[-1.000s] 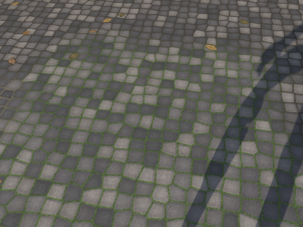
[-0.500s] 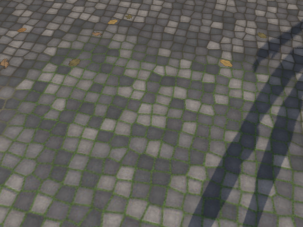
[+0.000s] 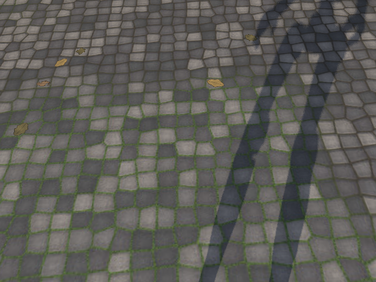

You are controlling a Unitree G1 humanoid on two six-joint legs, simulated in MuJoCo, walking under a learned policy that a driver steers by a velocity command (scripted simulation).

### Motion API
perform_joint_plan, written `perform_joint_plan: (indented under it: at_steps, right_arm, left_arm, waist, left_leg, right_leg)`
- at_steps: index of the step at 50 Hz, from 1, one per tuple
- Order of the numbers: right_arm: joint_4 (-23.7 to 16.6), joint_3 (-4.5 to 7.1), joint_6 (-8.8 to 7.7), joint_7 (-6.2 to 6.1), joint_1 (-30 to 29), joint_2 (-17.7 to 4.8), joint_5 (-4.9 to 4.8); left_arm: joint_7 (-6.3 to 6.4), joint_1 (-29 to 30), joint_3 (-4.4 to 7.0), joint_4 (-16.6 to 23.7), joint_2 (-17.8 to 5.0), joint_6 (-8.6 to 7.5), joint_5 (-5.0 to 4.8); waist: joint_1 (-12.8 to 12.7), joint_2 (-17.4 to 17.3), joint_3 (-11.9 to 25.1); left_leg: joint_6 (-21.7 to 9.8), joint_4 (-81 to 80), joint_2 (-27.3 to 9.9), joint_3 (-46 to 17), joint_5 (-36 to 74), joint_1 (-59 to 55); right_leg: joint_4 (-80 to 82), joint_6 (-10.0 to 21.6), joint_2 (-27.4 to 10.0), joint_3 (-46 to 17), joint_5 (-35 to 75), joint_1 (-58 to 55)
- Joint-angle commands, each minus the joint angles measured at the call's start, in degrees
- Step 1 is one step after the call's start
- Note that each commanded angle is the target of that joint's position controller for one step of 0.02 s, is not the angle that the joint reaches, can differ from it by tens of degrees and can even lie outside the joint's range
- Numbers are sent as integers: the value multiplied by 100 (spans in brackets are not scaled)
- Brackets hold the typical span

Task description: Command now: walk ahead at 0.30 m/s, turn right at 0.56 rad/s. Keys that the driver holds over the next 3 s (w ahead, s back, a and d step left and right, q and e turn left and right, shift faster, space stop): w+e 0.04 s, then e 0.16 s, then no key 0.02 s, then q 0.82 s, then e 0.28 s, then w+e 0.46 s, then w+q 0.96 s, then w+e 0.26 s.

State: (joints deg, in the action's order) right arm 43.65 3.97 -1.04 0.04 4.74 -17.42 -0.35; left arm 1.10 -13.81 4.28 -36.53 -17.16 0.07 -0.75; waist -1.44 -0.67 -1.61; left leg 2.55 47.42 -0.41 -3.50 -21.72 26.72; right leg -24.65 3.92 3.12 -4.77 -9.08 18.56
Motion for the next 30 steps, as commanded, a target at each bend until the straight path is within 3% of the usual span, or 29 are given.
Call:
perform_joint_plan:
  at_steps: [1, 4, 7, 8, 9, 10, 11, 12, 14, 16, 17, 18, 20, 22, 23, 24, 25, 26, 27, 30]
  right_arm:
    - [-385, 80, -210, 42, -226, -401, -14]
    - [-423, 103, -301, 70, -281, -459, -50]
    - [-320, 172, -346, 52, 238, -541, 7]
    - [-280, 245, -328, 8, 629, -811, 86]
    - [-257, 330, -245, -47, 777, -1325, 233]
    - [-263, 332, -224, -27, 748, -1235, 258]
    - [-376, 219, -221, -49, 504, -847, 184]
    - [-390, 147, -200, -57, 339, -613, 136]
    - [-346, 70, -159, -65, 217, -516, 76]
    - [-223, -21, -156, -41, 95, -335, 107]
    - [-198, -19, -137, -19, 8, -368, 80]
    - [-160, 13, -110, 1, 96, -486, 51]
    - [-74, 70, -70, 36, 313, -743, -33]
    - [-65, 87, -59, 36, 367, -838, -169]
    - [-66, 62, -93, 39, 490, -774, -143]
    - [-148, -5, -148, 68, 550, -564, 8]
    - [-122, -63, -170, 67, 788, -327, -57]
    - [-123, -62, -141, 52, 647, -429, -78]
    - [-199, -8, -90, 44, 475, -552, -95]
    - [-287, 68, 117, 46, 544, -531, -67]
  left_arm:
    - [62, 56, 310, 428, -1069, -95, -7]
    - [40, 55, 301, 463, -1046, -30, 15]
    - [65, 335, 234, 603, -834, 65, 4]
    - [75, 377, 138, 685, -513, 70, 25]
    - [78, 166, 36, 861, -154, 64, 14]
    - [73, 12, 151, 928, -642, 24, 46]
    - [63, -28, 255, 791, -953, 36, 42]
    - [68, -57, 278, 659, -941, 76, 58]
    - [78, -57, 190, 592, -607, 122, 95]
    - [39, -24, 20, 545, -159, 105, 142]
    - [17, 120, -55, 562, -5, 79, 171]
    - [8, 344, -72, 603, 9, 58, 172]
    - [25, 398, 10, 582, -228, 60, 103]
    - [66, 338, 76, 550, -412, 60, 88]
    - [125, 332, 129, 629, -654, 56, 125]
    - [200, 159, 199, 709, -980, 83, 198]
    - [190, 204, 249, 580, -1066, 143, 201]
    - [152, 245, 204, 611, -790, 155, 189]
    - [145, 235, 183, 581, -673, 153, 175]
    - [192, 326, 210, 575, -749, 82, 122]
  waist:
    - [-22, 935, 582]
    - [-5, 958, 409]
    - [400, 859, 557]
    - [500, 472, 805]
    - [256, -1072, 764]
    - [210, -1458, 553]
    - [189, -1026, 386]
    - [146, -776, 300]
    - [104, -695, 274]
    - [-27, -658, 438]
    - [4, -777, 498]
    - [128, -905, 526]
    - [165, -897, 573]
    - [71, -806, 484]
    - [98, -598, 608]
    - [137, -7, 945]
    - [286, 989, 1073]
    - [110, 1099, 972]
    - [42, 1181, 797]
    - [35, 1331, 591]
  left_leg:
    - [22, -789, 151, 82, 229, -85]
    - [-47, -1328, 262, 85, 405, -465]
    - [-191, -2453, 164, 110, 1294, -1598]
    - [-454, -2640, -606, -474, 1399, -2345]
    - [-1160, -3008, -1869, -2027, 1650, -2796]
    - [-1772, -3192, -2500, -2911, 1622, -2498]
    - [-1770, -3112, -2227, -2441, 1681, -2352]
    - [-1561, -3018, -1811, -1850, 1863, -2220]
    - [-1449, -2979, -1466, -1276, 2640, -2052]
    - [-1368, -2913, -1075, -594, 3472, -1689]
    - [-1306, -2827, -891, -367, 3744, -1533]
    - [-1311, -2758, -850, -378, 3911, -1522]
    - [-1341, -2559, -918, -621, 3856, -1697]
    - [-1155, -2412, -890, -867, 3396, -1532]
    - [-888, -2335, -805, -966, 2857, -1240]
    - [-614, -1881, -504, -761, 1875, -789]
    - [-350, -1571, -52, -134, 707, -404]
    - [-176, -1212, 8, 72, 352, -312]
    - [-127, -902, 38, 169, 267, -48]
    - [-68, 276, -78, 269, -1099, 235]
  right_leg:
    - [1079, 972, -1187, -1745, -1683, -504]
    - [866, 881, -1074, -1925, -1493, -242]
    - [75, 479, -683, -1869, -662, 90]
    - [-738, 165, -406, -1563, -1148, 599]
    - [-2147, -213, 389, -443, -2453, 1760]
    - [-3215, -411, 38, -285, -2765, 2270]
    - [-3767, -512, -181, -362, -2409, 2296]
    - [-3955, -615, -194, -357, -2129, 2201]
    - [-3853, -751, -182, -394, -1710, 1962]
    - [-2753, -826, -328, -68, -1323, 1013]
    - [-2118, -847, -356, 168, -1222, 489]
    - [-1659, -870, -294, 306, -1189, 172]
    - [-768, -849, -143, 406, -694, -247]
    - [400, -620, -131, 370, 367, -913]
    - [374, -451, -520, 7, 1055, -1480]
    - [-119, -164, -1247, -427, 2610, -2167]
    - [-256, 339, -1587, -600, 2529, -2190]
    - [-77, 549, -1696, -796, 2196, -2015]
    - [-5, 592, -1785, -892, 2087, -1952]
    - [82, 887, -2318, -1056, 2801, -1608]
